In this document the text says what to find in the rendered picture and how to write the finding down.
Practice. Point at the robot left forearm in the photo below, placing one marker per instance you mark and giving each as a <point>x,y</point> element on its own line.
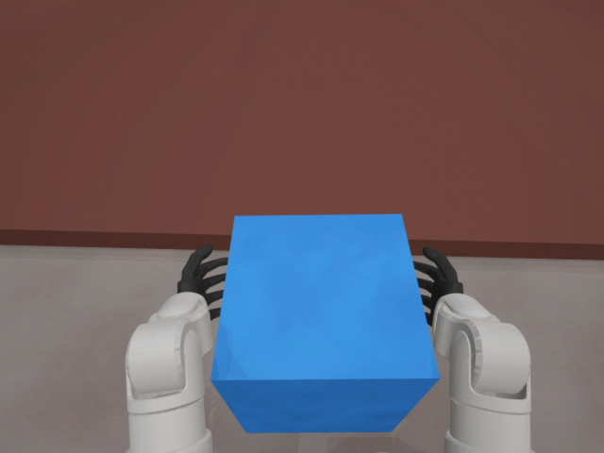
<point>164,378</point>

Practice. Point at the robot right hand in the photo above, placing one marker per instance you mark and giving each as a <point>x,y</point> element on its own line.
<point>445,279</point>

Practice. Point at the carton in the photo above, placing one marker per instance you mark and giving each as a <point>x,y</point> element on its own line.
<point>322,326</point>

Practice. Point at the robot left hand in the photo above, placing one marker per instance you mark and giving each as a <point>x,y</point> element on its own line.
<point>192,277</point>

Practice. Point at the robot right forearm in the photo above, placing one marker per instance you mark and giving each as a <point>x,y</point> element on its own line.
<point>489,378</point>

